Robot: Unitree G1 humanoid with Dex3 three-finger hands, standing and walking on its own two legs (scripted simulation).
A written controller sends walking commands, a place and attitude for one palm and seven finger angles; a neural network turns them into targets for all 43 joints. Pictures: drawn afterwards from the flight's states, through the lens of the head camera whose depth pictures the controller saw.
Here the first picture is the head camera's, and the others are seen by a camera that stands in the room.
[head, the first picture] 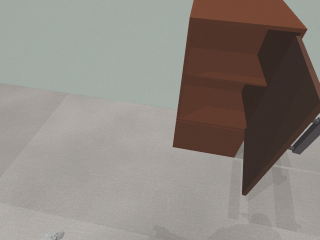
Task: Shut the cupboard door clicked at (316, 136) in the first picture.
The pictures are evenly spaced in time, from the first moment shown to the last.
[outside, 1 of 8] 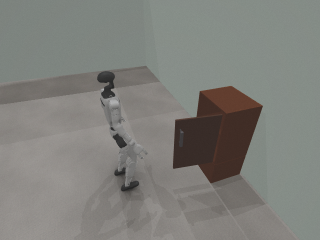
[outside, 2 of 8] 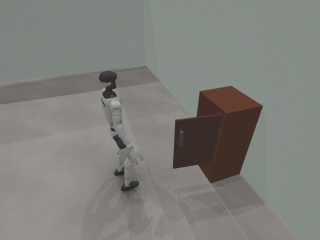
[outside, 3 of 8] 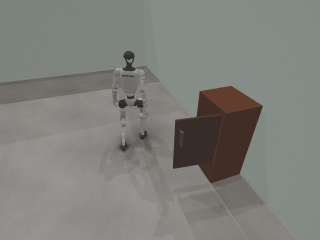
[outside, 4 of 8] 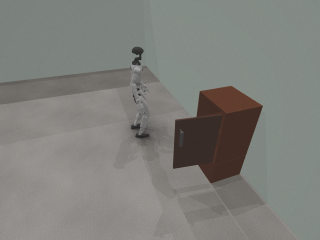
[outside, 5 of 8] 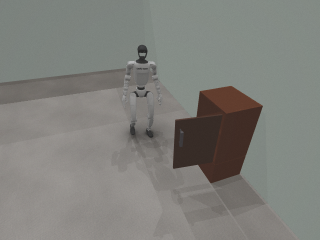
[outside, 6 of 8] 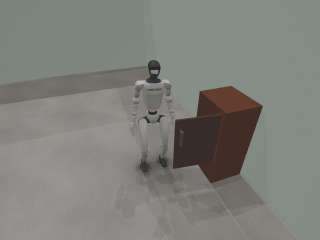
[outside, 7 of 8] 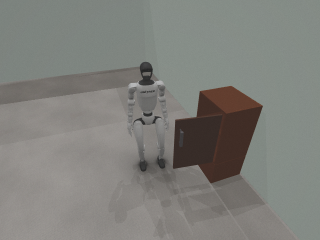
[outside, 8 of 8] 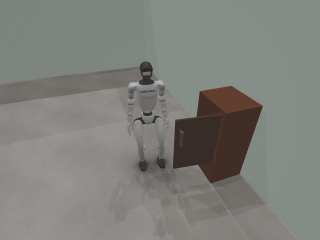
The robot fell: no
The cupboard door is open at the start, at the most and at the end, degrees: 82 82 82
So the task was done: no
